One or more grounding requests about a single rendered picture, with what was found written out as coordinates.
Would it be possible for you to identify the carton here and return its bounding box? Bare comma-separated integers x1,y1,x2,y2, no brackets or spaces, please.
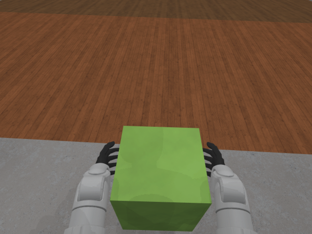
110,126,212,232

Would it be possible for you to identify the left robot hand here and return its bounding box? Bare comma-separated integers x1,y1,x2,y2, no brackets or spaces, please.
96,141,119,175

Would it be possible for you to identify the robot right forearm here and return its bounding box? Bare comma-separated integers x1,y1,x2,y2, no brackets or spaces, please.
210,165,257,234

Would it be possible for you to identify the right robot hand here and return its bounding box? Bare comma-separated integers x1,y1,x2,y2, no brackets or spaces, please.
203,142,225,177

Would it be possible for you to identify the robot left forearm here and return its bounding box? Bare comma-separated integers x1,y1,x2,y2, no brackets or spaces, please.
64,163,111,234

